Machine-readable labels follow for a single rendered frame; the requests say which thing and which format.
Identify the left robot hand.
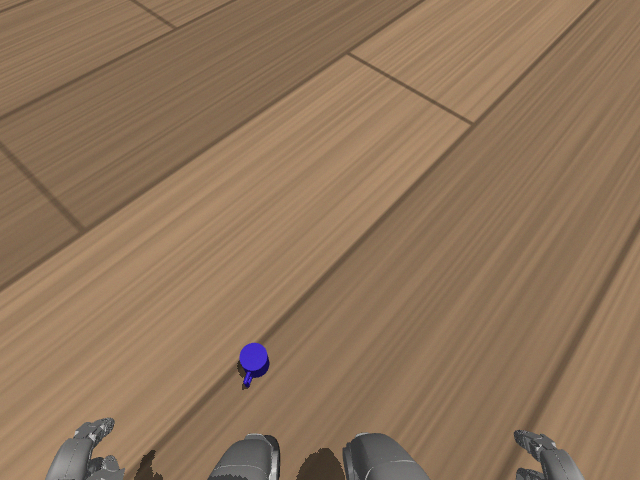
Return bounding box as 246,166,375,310
45,418,125,480

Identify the right robot hand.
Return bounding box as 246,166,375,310
514,430,585,480

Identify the mug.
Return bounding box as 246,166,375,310
239,343,269,388

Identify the left robot foot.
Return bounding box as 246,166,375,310
264,435,280,480

